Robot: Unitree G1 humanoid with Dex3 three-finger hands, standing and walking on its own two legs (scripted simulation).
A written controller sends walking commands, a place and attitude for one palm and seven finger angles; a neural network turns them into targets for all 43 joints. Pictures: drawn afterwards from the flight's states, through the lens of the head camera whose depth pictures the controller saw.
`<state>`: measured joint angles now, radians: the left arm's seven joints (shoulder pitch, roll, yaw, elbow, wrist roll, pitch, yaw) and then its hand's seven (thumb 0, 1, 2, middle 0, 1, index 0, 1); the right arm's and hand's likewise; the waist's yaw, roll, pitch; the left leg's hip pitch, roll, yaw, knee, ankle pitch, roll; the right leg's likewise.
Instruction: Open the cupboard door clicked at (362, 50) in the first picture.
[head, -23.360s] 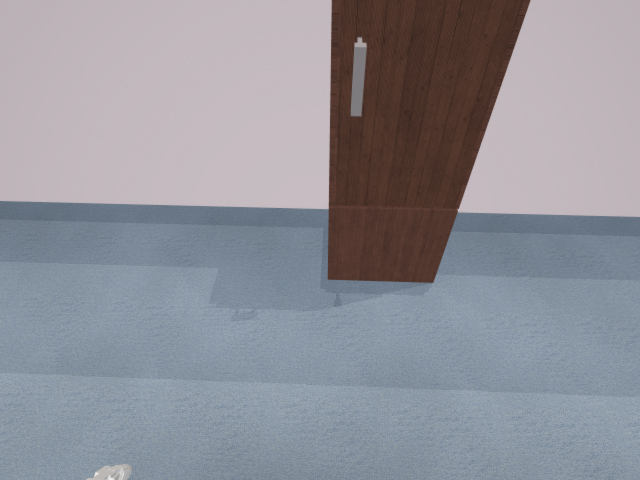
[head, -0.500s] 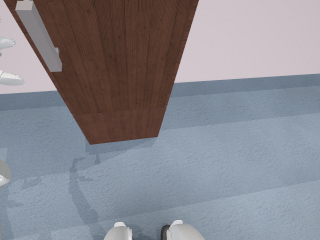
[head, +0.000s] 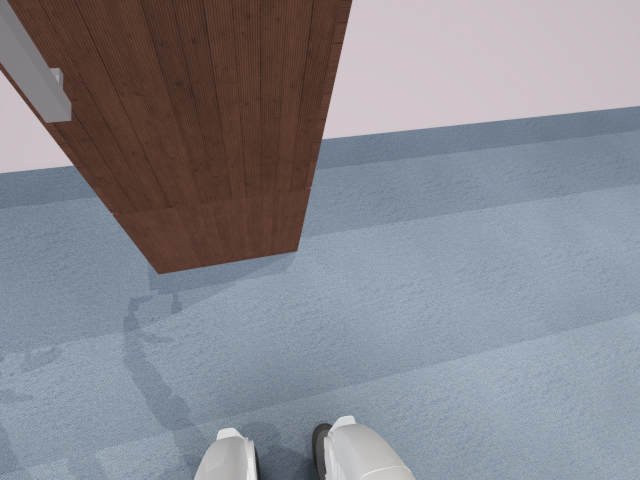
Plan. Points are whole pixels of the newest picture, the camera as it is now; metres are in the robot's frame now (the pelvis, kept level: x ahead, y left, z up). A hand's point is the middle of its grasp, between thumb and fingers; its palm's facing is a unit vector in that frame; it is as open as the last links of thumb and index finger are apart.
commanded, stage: move the hooked fingers beside the handle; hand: left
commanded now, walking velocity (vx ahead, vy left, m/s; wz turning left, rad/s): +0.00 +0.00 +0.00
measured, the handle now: (20, 37) +0.57 +0.25 +0.13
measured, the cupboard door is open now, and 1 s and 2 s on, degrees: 0 0 0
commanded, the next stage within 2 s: slide the fingers in behind the handle in 0.14 s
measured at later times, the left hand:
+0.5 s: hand out of the picture +0.52 +0.31 +0.12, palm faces +0.10 -1.00 +0.01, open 14.0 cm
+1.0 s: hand out of the picture +0.52 +0.26 +0.12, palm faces +0.11 -0.99 -0.01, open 14.0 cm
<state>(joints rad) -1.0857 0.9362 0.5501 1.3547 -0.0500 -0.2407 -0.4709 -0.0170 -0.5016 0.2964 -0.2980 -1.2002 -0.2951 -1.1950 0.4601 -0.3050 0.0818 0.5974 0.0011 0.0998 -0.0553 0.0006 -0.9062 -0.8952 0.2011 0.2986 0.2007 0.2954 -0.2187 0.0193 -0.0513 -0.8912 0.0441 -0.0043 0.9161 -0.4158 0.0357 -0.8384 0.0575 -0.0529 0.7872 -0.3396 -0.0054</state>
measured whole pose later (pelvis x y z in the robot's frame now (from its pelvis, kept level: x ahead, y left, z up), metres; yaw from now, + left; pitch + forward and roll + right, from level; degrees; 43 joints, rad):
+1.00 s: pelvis +0.00 +0.00 +0.00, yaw +1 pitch +20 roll -4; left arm -1.00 0.72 0.49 1.26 -0.08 -0.29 -0.33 -0.02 -0.50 0.30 -0.30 -1.20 -0.30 -1.20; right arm 0.44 -0.29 0.06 0.61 -0.01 0.09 -0.02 0.00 -0.91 -0.90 0.20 0.30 0.20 0.30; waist -0.19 0.02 -0.07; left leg -0.82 0.04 0.00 0.89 -0.42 0.03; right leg -0.77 0.05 -0.05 0.78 -0.35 -0.01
